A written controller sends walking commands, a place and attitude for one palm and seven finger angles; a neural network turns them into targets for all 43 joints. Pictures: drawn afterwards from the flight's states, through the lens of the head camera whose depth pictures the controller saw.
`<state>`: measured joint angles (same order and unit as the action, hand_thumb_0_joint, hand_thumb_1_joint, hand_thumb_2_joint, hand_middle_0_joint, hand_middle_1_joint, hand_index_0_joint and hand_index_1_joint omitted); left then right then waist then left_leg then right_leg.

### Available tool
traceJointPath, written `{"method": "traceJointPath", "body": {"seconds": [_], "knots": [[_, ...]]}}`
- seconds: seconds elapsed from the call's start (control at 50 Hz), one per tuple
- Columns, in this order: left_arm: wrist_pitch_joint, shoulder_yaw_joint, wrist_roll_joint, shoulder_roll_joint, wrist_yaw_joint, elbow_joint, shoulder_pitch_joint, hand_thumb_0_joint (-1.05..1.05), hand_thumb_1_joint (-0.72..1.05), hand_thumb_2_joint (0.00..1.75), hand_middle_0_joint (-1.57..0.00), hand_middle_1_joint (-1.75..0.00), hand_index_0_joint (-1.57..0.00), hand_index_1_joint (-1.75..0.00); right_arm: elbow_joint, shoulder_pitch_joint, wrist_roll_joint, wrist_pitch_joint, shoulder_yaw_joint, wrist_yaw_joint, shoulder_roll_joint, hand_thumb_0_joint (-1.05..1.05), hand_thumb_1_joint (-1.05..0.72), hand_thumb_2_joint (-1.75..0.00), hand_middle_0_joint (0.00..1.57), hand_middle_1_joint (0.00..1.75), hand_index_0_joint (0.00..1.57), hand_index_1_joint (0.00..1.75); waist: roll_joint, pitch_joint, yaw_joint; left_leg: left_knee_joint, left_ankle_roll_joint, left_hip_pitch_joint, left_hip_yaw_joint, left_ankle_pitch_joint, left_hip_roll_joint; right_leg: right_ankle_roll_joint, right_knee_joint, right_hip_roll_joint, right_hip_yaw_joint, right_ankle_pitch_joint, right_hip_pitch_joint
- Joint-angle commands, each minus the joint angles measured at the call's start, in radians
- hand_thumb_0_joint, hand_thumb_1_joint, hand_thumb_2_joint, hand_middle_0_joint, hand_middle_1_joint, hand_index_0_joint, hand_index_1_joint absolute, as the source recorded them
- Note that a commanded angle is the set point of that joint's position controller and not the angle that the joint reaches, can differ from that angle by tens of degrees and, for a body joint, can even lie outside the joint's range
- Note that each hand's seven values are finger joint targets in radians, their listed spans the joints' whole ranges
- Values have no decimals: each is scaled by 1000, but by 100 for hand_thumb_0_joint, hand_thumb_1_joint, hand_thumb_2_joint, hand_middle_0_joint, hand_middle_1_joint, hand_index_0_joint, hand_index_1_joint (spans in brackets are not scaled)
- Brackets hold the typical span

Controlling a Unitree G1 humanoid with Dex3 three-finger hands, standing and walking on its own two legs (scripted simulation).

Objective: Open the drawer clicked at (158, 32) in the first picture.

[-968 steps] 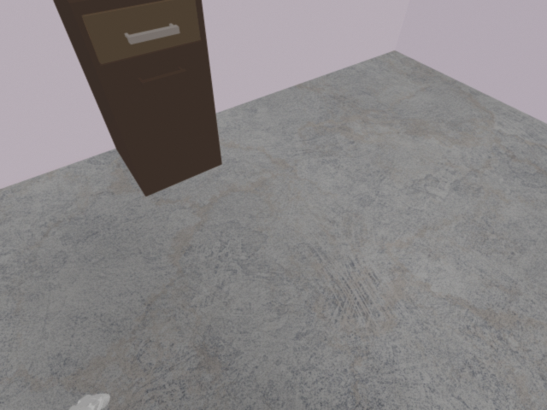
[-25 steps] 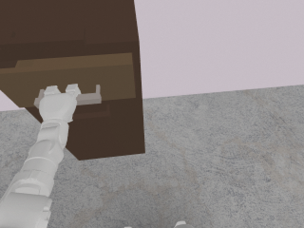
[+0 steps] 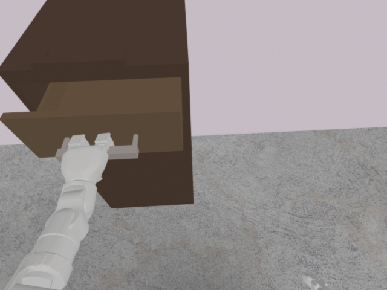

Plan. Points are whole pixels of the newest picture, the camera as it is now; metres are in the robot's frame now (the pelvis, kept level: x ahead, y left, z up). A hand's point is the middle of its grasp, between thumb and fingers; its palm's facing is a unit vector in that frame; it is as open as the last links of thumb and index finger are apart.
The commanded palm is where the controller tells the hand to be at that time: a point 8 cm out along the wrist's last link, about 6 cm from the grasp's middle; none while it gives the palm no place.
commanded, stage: pull the drawer open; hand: left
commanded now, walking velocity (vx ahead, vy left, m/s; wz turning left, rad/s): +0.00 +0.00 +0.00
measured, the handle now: (99, 146) +0.43 +0.24 +0.02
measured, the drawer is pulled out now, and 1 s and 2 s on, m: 0.11 0.23 0.30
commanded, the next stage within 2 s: open the thumb to release the handle in 1.88 s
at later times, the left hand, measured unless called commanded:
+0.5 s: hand (92, 191) +0.32 +0.24 -0.01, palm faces -0.02 -0.04 -1.00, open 6.0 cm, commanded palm +0.28 +0.23 +0.04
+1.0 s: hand (87, 222) +0.25 +0.23 -0.01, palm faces +0.01 -0.06 -1.00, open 5.8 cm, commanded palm +0.22 +0.23 +0.04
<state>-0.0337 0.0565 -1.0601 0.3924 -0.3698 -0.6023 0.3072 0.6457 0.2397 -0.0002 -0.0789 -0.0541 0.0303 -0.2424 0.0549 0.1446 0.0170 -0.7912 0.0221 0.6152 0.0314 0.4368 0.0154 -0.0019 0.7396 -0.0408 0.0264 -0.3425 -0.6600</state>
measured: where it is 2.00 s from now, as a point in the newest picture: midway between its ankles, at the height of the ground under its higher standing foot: outside the picture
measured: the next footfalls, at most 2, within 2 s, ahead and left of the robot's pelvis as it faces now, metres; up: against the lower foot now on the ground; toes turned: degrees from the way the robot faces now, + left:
none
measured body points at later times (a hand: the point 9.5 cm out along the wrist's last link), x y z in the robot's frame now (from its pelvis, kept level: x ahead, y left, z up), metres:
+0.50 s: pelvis +0.00 -0.01 +0.00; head +0.05 -0.02 +0.45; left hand +0.32 +0.24 +0.05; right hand +0.14 -0.26 -0.12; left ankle -0.04 +0.10 -0.71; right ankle +0.00 -0.12 -0.71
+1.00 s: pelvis +0.00 -0.01 +0.00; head +0.04 -0.03 +0.45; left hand +0.25 +0.23 +0.05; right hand +0.21 -0.23 -0.10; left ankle -0.04 +0.10 -0.71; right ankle +0.00 -0.12 -0.71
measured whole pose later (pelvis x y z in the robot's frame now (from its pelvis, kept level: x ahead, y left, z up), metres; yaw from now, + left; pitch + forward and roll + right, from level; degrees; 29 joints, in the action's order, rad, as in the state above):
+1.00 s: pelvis +0.00 -0.01 +0.00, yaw +1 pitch +10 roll +0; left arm -0.09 0.10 -1.08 0.33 -0.40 -0.18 -0.14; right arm 0.61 0.11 -0.02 -0.04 -0.02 0.03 -0.22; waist 0.05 0.12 -0.05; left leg -0.79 0.01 0.52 0.04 0.45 0.02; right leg -0.02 0.78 -0.03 0.02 -0.38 -0.58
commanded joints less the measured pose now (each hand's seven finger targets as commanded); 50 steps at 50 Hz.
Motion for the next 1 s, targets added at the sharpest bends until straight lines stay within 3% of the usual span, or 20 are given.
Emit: {"method": "traceJointPath", "body": {"seconds": [0.0, 0.08, 0.12, 0.14, 0.22, 0.24, 0.28, 0.34, 0.4, 0.52, 0.6, 0.64, 0.7, 0.74, 0.8, 0.86, 0.92, 0.94, 0.98], "knots": [[5, -60, 0, 154, -41, 199, 157, 0, 90, 90, -40, -135, -40, -135, -104, 2, -5, 39, -46, 15, -134, 0, -90, -90, 20, 30, 20, 30, -27, 302, -9, 76, 7, -158, -29, -516, 2, -40, -43, -10, -49, 365, 239], [6, -60, -2, 155, -45, 202, 162, 0, 90, 90, -40, -135, -40, -135, -103, -10, -4, 46, -43, 22, -135, 0, -90, -90, 20, 30, 20, 30, -44, 281, -6, 81, 9, -138, -33, -447, 9, -40, -48, -7, -47, 335, 237], [7, -88, -3, 183, -49, 218, 143, 0, 90, 90, -40, -135, -40, -135, -106, -20, -5, 46, -43, 25, -138, 0, -90, -90, 20, 30, 20, 30, -36, 286, -20, 89, 8, -129, -34, -440, 12, -44, -47, -6, -43, 337, 257], [4, -68, -9, 166, -50, 210, 134, 0, 90, 90, -40, -135, -40, -135, -107, -26, -4, 47, -40, 25, -133, 0, -90, -90, 20, 30, 20, 30, -21, 274, -17, 90, 7, -135, -35, -427, 13, -44, -49, -6, -42, 324, 243], [2, -97, 0, 183, -50, 241, 73, 0, 90, 90, -40, -135, -40, -135, -114, -41, -4, 52, -41, 28, -134, 0, -90, -90, 20, 30, 20, 30, -43, 297, -33, 89, 7, -133, -37, -446, 16, -44, -47, -6, -35, 356, 280], [0, -74, -1, 164, -48, 245, 70, 0, 90, 90, -40, -135, -40, -135, -114, -43, -3, 53, -39, 28, -130, 0, -90, -90, 20, 30, 20, 30, -23, 288, -28, 89, 7, -139, -40, -437, 17, -43, -48, -4, -33, 356, 271], [-1, -59, 3, 140, -46, 246, 60, 0, 90, 90, -40, -135, -40, -135, -112, -46, -2, 59, -39, 28, -128, 0, -90, -90, 20, 30, 20, 30, -47, 266, -25, 92, 7, -132, -39, -425, 15, -41, -50, -6, -38, 342, 261], [-3, -93, 4, 171, -45, 277, 2, 0, 90, 90, -40, -135, -40, -135, -125, -60, -2, 61, -38, 29, -129, 0, -90, -90, 20, 30, 20, 30, -41, 273, -43, 99, 7, -133, -40, -429, 17, -43, -50, -4, -32, 348, 286], [-9, -57, 12, 116, -45, 329, -71, 0, 90, 90, -40, -135, -40, -135, -135, -70, -2, 69, -38, 23, -125, 0, -90, -90, 20, 30, 20, 30, -40, 285, -42, 95, 5, -165, -38, -479, 11, -41, -48, -5, -36, 367, 282], [-24, -28, 19, 69, -51, 447, -186, 0, 90, 90, -40, -135, -40, -135, -155, -97, -6, 81, -35, 8, -126, 0, -90, -90, 20, 30, 20, 30, -34, 267, -43, 90, 0, -197, -22, -553, 1, -41, -42, -5, -46, 376, 265], [-34, -16, 14, 50, -62, 539, -270, 0, 90, 90, -40, -135, -40, -135, -165, -114, -13, 88, -33, -2, -119, 0, -90, -90, 20, 30, 20, 30, -24, 263, -48, 86, -3, -219, -18, -566, -3, -39, -34, -3, -49, 371, 256], [-41, -38, 8, 69, -67, 572, -311, 0, 90, 90, -40, -135, -40, -135, -169, -127, -15, 86, -30, -4, -118, 0, -90, -90, 20, 30, 20, 30, -27, 265, -54, 84, -6, -227, -13, -587, -6, -40, -30, -2, -45, 375, 258], [-50, -12, 5, 42, -71, 588, -330, 0, 90, 90, -40, -135, -40, -135, -169, -143, -18, 88, -26, -6, -114, 0, -90, -90, 20, 30, 20, 30, -43, 218, -45, 82, -5, -215, -15, -541, -2, -38, -35, -2, -50, 358, 240], [-53, -41, -1, 72, -77, 609, -341, 0, 90, 90, -40, -135, -40, -135, -171, -156, -21, 86, -21, -3, -116, 0, -90, -90, 20, 30, 20, 30, -35, 216, -53, 89, -6, -214, -13, -524, -1, -42, -34, -2, -45, 345, 244], [-58, -22, -14, 60, -80, 595, -313, 0, 90, 90, -40, -135, -40, -135, -165, -169, -24, 83, -16, 3, -109, 0, -90, -90, 20, 30, 20, 30, -41, 183, -45, 91, -7, -201, -15, -455, 5, -43, -37, -4, -51, 300, 223], [-58, -17, -22, 63, -81, 603, -290, 0, 90, 90, -40, -135, -40, -135, -166, -180, -27, 80, -12, 9, -105, 0, -90, -90, 20, 30, 20, 30, -36, 195, -51, 93, -7, -204, -16, -417, 9, -45, -37, -3, -49, 274, 221], [-59, -53, -21, 94, -77, 620, -357, 0, 90, 90, -40, -135, -40, -135, -172, -199, -27, 80, -9, 14, -104, 0, -90, -90, 20, 30, 20, 30, -26, 220, -74, 93, -8, -208, -19, -450, 15, -48, -35, -4, -35, 315, 257], [-61, -21, -20, 63, -74, 629, -348, 0, 90, 90, -40, -135, -40, -135, -171, -198, -27, 78, -8, 12, -99, 0, -90, -90, 20, 30, 20, 30, -32, 224, -64, 89, -9, -218, -19, -451, 13, -44, -33, -1, -37, 316, 251], [-56, -40, -8, 71, -67, 640, -402, 0, 90, 90, -40, -135, -40, -135, -174, -204, -27, 83, -8, 13, -95, 0, -90, -90, 20, 30, 20, 30, -48, 216, -74, 88, -8, -208, -20, -456, 16, -43, -34, -1, -33, 341, 269]]}}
